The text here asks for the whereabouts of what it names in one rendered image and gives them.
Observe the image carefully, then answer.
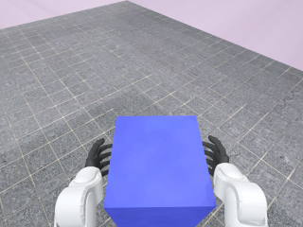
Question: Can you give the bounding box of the left robot forearm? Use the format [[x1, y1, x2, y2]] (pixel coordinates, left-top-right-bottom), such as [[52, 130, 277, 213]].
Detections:
[[54, 166, 104, 227]]

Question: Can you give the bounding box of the carton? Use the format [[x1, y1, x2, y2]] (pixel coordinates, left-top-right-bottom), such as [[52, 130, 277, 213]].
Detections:
[[103, 115, 217, 227]]

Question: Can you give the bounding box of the right robot forearm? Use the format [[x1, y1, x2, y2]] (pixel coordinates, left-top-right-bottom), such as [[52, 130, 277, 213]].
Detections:
[[213, 163, 268, 227]]

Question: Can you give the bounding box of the robot right hand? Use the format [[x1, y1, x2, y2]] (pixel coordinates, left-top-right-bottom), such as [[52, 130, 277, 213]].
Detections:
[[202, 135, 229, 178]]

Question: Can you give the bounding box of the robot left hand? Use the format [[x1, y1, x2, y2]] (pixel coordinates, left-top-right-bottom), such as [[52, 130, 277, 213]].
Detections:
[[84, 138, 113, 178]]

